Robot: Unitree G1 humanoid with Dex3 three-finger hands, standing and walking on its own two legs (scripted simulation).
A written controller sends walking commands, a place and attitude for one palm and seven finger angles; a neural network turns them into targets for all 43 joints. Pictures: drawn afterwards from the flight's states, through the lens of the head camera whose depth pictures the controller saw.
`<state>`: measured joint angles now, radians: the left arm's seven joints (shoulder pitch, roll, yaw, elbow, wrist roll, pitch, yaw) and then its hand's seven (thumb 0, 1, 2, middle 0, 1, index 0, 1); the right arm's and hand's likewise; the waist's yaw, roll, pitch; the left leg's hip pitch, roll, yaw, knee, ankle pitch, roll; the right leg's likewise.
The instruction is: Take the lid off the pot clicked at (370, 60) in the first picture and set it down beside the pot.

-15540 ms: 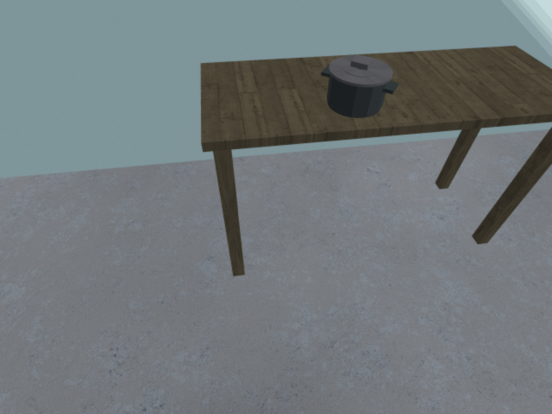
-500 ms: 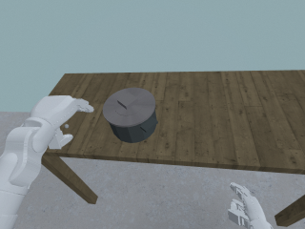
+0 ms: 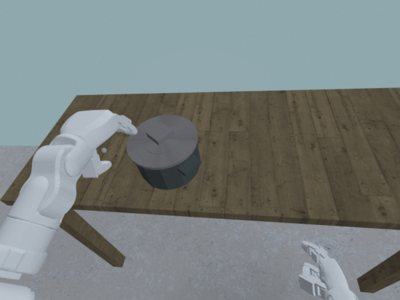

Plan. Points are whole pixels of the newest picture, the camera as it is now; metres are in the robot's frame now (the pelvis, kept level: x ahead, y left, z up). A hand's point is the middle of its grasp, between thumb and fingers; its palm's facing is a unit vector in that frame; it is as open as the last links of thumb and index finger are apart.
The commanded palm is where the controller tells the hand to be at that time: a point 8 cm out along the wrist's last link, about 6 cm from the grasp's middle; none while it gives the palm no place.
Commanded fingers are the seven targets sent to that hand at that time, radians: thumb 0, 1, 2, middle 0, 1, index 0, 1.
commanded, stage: move the open hand above the knob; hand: left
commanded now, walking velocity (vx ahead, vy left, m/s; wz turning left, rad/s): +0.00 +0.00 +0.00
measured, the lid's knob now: (160, 133) +0.46 +0.13 +0.07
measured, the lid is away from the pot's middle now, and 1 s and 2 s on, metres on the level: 0.00 0.00 0.00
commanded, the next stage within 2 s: lower the open fingers around the knob in 1.76 s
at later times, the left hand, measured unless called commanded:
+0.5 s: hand (126, 134) +0.39 +0.17 +0.14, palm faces -0.19 -0.03 -0.98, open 10.1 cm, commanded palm +0.37 +0.18 +0.21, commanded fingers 0.00 -0.30 1.44 -0.84 -0.08 -0.84 -0.08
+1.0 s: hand (150, 119) +0.44 +0.13 +0.14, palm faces -0.20 -0.03 -0.98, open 10.1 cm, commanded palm +0.42 +0.14 +0.21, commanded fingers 0.00 -0.30 1.44 -0.84 -0.08 -0.84 -0.08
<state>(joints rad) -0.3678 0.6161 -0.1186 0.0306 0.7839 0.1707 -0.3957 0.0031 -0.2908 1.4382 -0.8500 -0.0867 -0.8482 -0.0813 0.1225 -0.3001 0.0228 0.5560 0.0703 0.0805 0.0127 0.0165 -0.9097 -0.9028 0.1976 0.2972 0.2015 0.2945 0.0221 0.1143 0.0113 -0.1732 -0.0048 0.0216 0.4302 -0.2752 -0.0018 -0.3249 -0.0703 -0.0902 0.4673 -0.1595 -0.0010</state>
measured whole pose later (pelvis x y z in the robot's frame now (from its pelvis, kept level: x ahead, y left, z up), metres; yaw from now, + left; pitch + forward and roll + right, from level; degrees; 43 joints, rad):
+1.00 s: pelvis +0.02 +0.01 +0.00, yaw +0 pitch +3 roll +1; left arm -0.74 0.42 -0.33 0.36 0.85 0.30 -0.34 0.00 -0.29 1.44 -0.85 -0.09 -0.85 -0.08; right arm 0.14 -0.28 0.03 0.61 0.08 0.11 0.02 0.02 -0.91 -0.90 0.20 0.30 0.20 0.29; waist -0.02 0.10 -0.03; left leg -0.20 -0.02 0.03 0.44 -0.30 0.02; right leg -0.36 -0.08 -0.07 0.50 -0.19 0.02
